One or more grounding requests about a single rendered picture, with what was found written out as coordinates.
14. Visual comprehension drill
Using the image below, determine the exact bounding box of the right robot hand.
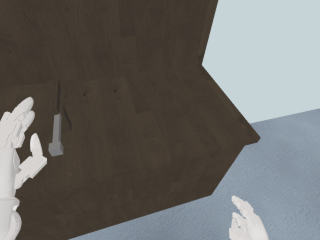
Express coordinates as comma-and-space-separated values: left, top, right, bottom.
229, 195, 269, 240

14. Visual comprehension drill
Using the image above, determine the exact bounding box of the counter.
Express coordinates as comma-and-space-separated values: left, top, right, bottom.
0, 0, 261, 240

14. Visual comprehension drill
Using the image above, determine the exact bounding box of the tap lever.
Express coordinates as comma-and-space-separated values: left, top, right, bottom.
48, 113, 64, 157

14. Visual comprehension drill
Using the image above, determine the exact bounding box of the left robot hand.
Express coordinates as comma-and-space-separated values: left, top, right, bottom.
0, 97, 47, 198

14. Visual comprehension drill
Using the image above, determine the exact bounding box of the left robot forearm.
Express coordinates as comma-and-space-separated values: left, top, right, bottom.
0, 197, 22, 240

